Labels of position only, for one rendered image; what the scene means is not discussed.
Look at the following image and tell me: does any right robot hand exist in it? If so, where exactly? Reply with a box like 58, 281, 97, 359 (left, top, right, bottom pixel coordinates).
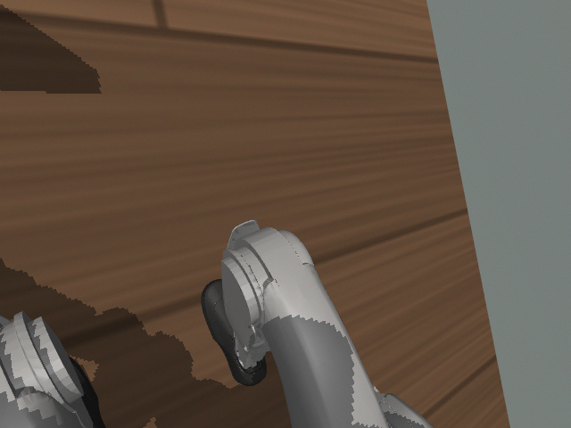
373, 385, 434, 428

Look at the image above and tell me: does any right robot foot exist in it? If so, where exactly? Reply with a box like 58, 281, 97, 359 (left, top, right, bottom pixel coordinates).
201, 279, 267, 386

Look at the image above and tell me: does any left robot foot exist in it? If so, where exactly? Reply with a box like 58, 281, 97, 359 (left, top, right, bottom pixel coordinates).
68, 356, 106, 428

